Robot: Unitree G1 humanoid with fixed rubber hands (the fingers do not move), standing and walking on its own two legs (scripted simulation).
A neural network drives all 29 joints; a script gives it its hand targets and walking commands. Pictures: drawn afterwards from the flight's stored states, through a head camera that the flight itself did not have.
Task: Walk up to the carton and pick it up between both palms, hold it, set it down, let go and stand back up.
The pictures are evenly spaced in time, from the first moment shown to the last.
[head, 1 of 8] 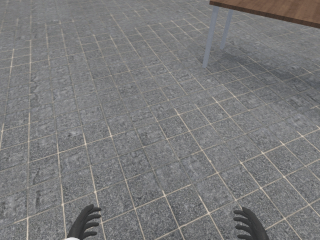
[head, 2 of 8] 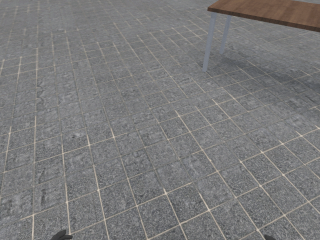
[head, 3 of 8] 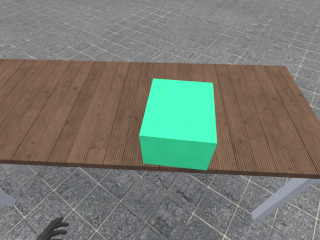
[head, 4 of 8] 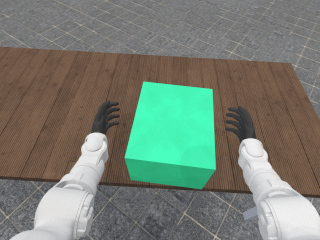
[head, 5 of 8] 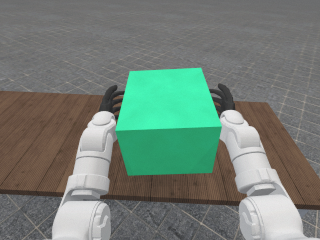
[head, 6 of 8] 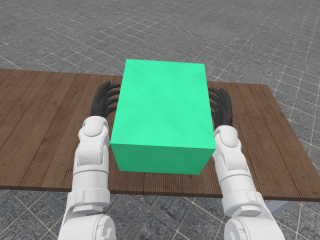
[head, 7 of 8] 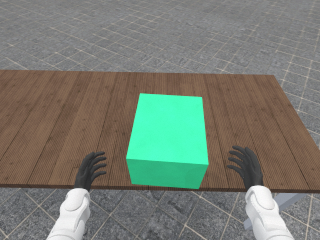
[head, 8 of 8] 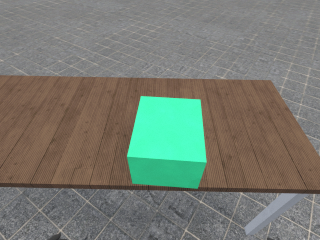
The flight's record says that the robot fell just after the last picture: no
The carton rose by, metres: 0.22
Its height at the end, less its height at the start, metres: +0.00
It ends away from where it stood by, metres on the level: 0.00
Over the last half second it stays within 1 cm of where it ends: yes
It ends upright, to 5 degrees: yes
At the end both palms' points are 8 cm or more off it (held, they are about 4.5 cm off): yes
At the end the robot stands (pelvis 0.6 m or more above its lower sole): yes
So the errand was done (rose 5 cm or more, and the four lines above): yes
